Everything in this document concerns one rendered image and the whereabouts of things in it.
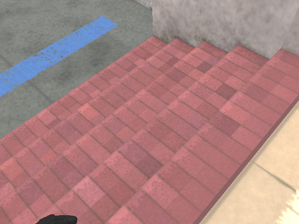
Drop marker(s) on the robot left hand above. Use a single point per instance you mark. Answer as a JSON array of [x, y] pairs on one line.
[[61, 219]]

